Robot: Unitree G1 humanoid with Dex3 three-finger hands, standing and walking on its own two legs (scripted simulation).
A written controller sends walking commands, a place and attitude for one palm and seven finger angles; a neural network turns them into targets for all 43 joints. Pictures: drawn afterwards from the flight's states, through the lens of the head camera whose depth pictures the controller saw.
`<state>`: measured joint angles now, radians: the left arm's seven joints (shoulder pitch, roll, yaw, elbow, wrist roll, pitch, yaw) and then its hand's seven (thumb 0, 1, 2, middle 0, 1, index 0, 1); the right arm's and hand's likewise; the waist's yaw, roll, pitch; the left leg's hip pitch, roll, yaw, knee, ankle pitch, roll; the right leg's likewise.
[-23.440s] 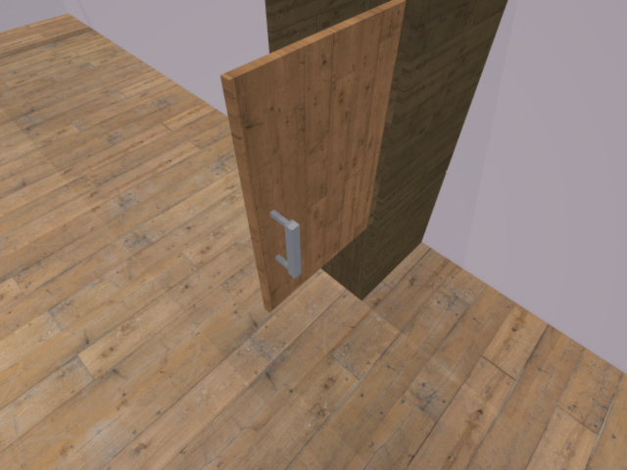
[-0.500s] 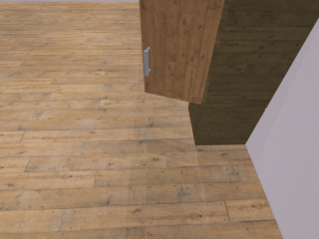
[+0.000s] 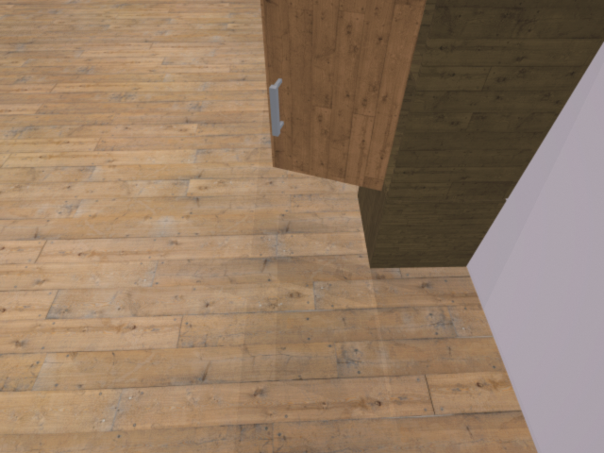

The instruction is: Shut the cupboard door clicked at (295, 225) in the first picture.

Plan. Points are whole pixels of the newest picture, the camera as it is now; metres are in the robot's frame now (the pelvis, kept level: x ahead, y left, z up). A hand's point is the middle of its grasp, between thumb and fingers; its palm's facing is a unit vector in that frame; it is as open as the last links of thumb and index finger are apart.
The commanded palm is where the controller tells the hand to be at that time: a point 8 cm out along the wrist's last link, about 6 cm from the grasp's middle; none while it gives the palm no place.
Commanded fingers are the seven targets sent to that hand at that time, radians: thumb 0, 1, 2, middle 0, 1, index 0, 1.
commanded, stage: look to check the result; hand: left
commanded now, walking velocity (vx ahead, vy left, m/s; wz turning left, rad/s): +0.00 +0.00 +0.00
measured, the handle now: (277, 108) +1.00 +0.12 -0.10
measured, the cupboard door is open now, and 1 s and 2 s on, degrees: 71 71 71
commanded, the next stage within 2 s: walk to a spot facing it in 0.28 s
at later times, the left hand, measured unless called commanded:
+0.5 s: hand out of the picture +0.03 +0.17 -0.17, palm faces +0.04 -0.97 -0.23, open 7.4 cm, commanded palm none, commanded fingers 0.00 0.90 0.90 -0.20 -0.30 -0.20 -0.30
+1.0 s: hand out of the picture +0.08 +0.23 -0.16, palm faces +0.30 -0.92 -0.25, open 7.4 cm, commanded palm none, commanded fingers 0.00 0.90 0.90 -0.20 -0.30 -0.20 -0.30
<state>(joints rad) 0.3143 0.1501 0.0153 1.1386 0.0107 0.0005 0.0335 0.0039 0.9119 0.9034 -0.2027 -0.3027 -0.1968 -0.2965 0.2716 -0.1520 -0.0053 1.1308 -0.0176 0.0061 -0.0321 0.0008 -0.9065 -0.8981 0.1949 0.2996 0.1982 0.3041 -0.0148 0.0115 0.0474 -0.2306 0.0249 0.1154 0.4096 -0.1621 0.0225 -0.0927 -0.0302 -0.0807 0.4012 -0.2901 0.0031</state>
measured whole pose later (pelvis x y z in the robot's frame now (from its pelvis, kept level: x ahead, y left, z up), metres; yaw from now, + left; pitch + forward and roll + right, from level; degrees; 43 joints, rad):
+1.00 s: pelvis +0.03 +0.00 +0.00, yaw +19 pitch +2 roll -2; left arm 0.13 0.23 0.07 0.88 0.02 0.03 -0.01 0.01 0.91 0.90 -0.20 -0.30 -0.20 -0.30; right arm 0.24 -0.23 -0.04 0.94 -0.04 0.02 -0.01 0.00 -0.90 -0.90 0.20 0.30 0.20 0.30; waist -0.05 0.03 0.08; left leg -0.35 -0.04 -0.06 0.48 -0.18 0.05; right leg -0.43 -0.04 0.00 0.90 -0.43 0.05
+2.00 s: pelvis +0.25 +0.08 -0.02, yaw +40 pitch +0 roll +0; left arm 0.21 0.15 0.03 0.93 0.03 0.02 -0.01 0.00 0.91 0.90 -0.20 -0.30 -0.20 -0.30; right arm 0.15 -0.19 -0.04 0.96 -0.02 0.04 -0.02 0.00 -0.91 -0.90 0.20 0.30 0.20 0.30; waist 0.00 0.03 0.08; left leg -0.30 0.02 0.08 0.79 -0.50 -0.01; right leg -0.34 0.00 0.00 0.60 -0.27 0.00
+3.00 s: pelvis +0.28 +0.12 -0.01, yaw +6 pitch +2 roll -1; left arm 0.20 0.22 0.07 0.89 0.01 0.06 -0.01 0.01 0.91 0.90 -0.21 -0.30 -0.20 -0.30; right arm 0.16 -0.24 -0.03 0.85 -0.01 0.01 -0.03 0.00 -0.91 -0.90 0.20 0.30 0.20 0.30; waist 0.01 -0.02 0.07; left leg -0.33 0.03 0.02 0.57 -0.29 -0.03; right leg -0.34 0.07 0.13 0.59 -0.29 0.00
